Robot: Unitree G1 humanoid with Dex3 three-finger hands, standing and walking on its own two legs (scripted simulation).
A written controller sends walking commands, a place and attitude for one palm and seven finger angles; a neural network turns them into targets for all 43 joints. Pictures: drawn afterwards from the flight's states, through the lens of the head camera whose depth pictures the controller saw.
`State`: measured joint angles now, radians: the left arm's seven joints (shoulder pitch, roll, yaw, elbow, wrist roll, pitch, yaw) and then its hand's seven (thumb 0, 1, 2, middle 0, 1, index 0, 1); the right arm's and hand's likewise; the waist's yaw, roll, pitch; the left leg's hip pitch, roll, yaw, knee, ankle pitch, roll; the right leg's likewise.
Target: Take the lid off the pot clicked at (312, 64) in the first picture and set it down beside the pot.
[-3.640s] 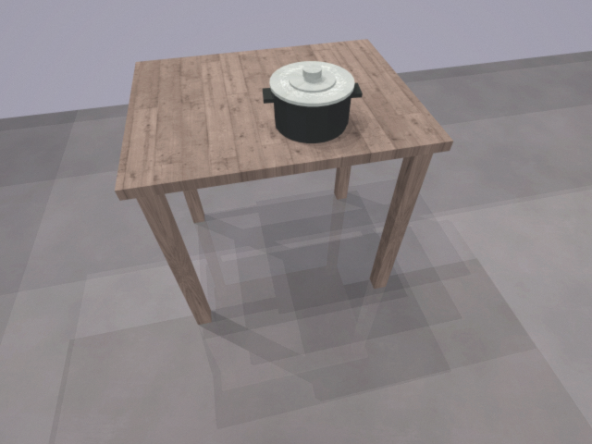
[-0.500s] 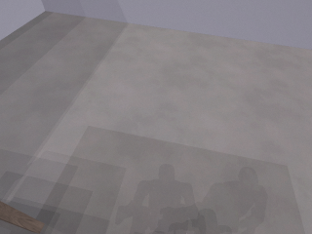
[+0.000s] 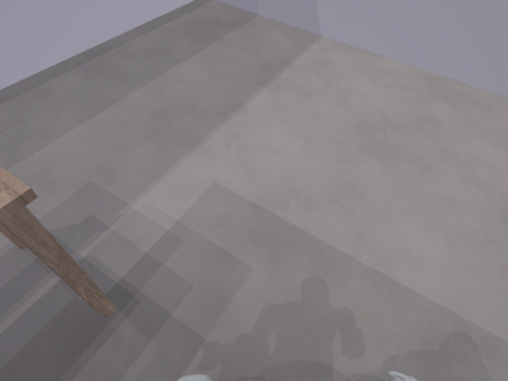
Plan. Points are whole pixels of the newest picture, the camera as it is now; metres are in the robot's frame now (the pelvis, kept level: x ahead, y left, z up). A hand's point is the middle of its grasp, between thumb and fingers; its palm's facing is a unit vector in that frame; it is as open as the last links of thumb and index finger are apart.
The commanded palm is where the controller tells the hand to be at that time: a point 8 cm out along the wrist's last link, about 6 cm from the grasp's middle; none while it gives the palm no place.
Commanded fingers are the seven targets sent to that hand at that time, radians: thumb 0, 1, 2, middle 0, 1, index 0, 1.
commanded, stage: turn to face it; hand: left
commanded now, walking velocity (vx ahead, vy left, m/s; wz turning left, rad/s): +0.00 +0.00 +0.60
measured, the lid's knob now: out of the picture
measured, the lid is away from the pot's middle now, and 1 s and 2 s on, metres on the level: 0.00 0.00 0.00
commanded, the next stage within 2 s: take the last steps up to it in 1.56 s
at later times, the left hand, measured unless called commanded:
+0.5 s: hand out of the picture +0.01 +0.19 -0.13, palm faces +0.33 -0.89 -0.32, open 7.4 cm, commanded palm none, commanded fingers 0.00 0.90 0.90 -0.20 -0.30 -0.20 -0.30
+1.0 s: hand out of the picture -0.11 +0.21 -0.15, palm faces +0.61 -0.75 -0.26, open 7.4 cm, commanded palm none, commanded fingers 0.00 0.90 0.90 -0.20 -0.30 -0.20 -0.30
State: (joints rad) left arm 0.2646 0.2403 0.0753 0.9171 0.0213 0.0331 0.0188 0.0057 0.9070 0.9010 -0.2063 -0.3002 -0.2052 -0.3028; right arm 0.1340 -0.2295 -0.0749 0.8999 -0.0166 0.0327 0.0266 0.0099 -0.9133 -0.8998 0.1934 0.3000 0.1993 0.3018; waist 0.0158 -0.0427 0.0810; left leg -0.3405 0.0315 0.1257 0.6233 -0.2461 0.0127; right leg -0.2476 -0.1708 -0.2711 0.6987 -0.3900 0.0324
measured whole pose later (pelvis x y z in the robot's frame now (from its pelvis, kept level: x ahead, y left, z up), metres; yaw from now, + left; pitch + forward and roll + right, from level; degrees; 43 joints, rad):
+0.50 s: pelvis -0.01 -0.04 +0.01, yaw +18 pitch +0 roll +0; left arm 0.22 0.21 0.06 0.85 0.02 0.03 0.03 0.01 0.91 0.90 -0.20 -0.30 -0.20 -0.30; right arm 0.20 -0.25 -0.10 0.92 -0.02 0.08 0.02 0.01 -0.91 -0.90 0.20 0.30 0.20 0.30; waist -0.01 0.06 0.06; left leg -0.50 -0.08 -0.09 0.86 -0.40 -0.02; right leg -0.28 -0.03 -0.05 0.57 -0.29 0.00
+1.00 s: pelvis -0.03 -0.01 +0.02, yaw +36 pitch -1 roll -1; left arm 0.20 0.28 0.08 0.91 0.02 0.07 0.01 0.01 0.91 0.90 -0.20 -0.30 -0.20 -0.30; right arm 0.15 -0.22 -0.06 0.91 -0.02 0.03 0.01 0.01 -0.91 -0.90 0.20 0.30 0.20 0.30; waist 0.01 -0.04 0.09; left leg -0.27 -0.03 -0.02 0.52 -0.24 0.04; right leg -0.47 -0.10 -0.02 1.05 -0.41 0.09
